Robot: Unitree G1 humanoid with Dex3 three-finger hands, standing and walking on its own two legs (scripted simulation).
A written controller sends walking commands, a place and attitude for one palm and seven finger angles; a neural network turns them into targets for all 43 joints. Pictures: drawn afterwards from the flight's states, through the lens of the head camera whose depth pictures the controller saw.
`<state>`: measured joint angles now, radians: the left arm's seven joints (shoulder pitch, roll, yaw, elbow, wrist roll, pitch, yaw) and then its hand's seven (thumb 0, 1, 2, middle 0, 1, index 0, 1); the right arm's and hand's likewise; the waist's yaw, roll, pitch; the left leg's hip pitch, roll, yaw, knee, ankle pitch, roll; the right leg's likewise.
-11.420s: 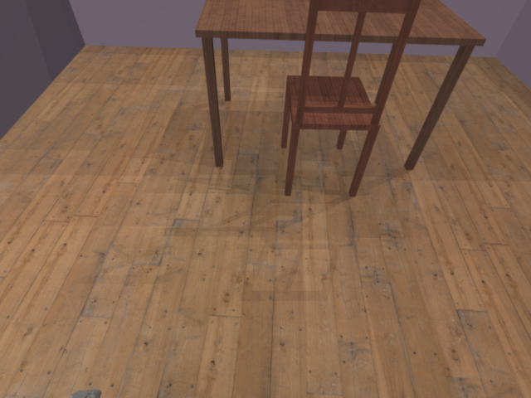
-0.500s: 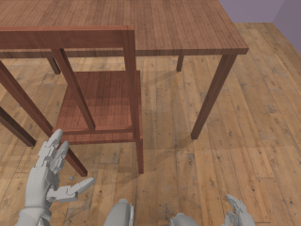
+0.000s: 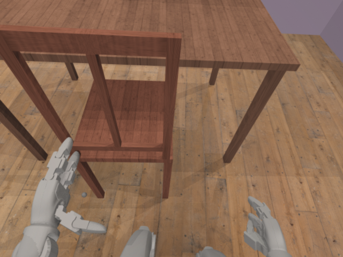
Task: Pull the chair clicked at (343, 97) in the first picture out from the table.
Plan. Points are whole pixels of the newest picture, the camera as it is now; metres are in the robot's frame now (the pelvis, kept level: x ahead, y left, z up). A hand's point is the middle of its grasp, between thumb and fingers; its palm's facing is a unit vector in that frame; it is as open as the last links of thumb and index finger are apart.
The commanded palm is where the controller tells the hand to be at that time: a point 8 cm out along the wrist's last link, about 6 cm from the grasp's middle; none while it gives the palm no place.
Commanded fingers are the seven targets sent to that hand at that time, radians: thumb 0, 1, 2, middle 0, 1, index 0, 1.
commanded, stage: raise the hand toward the chair's back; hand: left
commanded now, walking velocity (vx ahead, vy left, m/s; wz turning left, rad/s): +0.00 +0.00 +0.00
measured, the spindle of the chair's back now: (108, 109) +0.47 +0.21 +0.04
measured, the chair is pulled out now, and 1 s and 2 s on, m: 0.00 0.00 0.00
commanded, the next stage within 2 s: aim the fingers beside a spindle in 0.72 s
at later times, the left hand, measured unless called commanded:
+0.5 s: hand (87, 182) +0.25 +0.20 +0.05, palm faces +0.08 -1.00 -0.05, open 16.9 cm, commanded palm +0.23 +0.25 +0.06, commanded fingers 0.00 -0.50 0.30 -0.06 -0.08 -0.06 -0.08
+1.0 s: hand (95, 180) +0.26 +0.19 +0.05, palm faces +0.08 -1.00 -0.05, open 16.9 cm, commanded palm +0.24 +0.24 +0.05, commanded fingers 0.00 -0.50 0.30 -0.06 -0.08 -0.06 -0.08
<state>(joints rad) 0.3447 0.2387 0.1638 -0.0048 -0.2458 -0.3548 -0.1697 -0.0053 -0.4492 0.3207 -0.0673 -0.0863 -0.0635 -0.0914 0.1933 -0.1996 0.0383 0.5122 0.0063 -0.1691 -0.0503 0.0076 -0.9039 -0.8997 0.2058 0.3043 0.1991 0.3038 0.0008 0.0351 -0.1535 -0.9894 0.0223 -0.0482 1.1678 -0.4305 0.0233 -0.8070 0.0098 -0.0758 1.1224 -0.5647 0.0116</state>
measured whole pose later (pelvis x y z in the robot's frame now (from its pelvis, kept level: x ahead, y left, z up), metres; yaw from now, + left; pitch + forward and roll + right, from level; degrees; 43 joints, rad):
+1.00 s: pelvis +0.01 -0.02 +0.00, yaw +0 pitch +15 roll -3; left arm 0.25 0.24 0.21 0.12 -0.27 -0.39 -0.20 -0.01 -0.50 0.30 -0.06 -0.08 -0.06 -0.08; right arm 0.22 -0.23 0.02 0.56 0.01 -0.17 -0.06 0.01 -0.90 -0.90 0.21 0.30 0.20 0.30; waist -0.01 0.05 -0.15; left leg -0.97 0.03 -0.05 1.14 -0.44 0.00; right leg -0.80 0.02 -0.08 1.12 -0.58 -0.01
